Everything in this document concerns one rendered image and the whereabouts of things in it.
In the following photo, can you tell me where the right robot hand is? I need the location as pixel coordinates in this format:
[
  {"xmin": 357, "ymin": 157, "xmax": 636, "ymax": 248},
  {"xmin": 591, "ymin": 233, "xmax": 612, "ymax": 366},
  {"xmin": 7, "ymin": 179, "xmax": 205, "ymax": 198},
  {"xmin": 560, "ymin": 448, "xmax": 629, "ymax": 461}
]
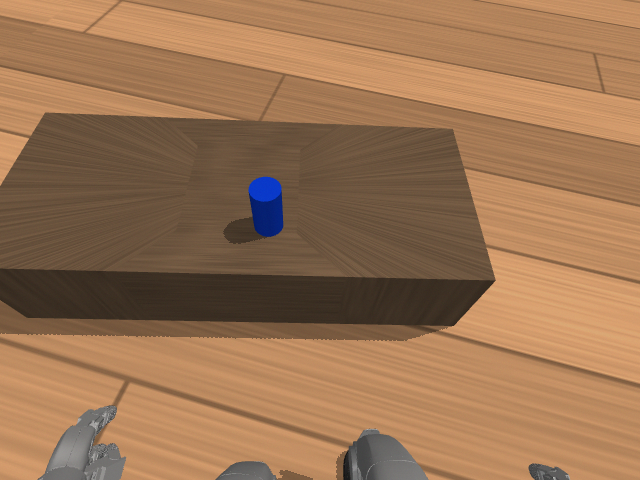
[{"xmin": 528, "ymin": 464, "xmax": 570, "ymax": 480}]

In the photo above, can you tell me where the can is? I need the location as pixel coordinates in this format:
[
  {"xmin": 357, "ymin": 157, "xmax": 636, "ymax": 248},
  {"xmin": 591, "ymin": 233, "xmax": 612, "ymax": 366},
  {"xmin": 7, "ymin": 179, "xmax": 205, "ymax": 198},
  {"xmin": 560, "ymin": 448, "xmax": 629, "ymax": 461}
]
[{"xmin": 249, "ymin": 177, "xmax": 283, "ymax": 237}]

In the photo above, can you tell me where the left robot hand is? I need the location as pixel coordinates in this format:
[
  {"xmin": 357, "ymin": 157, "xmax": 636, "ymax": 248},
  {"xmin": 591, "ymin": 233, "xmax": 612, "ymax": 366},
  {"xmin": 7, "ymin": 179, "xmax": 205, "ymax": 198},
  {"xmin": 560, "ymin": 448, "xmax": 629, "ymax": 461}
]
[{"xmin": 45, "ymin": 405, "xmax": 126, "ymax": 480}]

